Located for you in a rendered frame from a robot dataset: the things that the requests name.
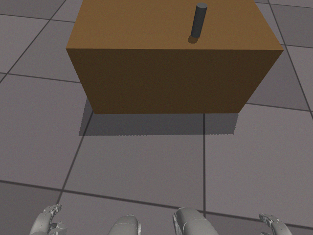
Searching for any right robot hand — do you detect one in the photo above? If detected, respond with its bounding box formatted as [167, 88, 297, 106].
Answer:
[259, 213, 292, 235]

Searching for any can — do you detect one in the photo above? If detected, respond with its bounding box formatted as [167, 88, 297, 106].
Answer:
[191, 2, 207, 38]

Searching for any left robot hand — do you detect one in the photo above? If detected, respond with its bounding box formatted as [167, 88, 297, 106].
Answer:
[29, 204, 67, 235]

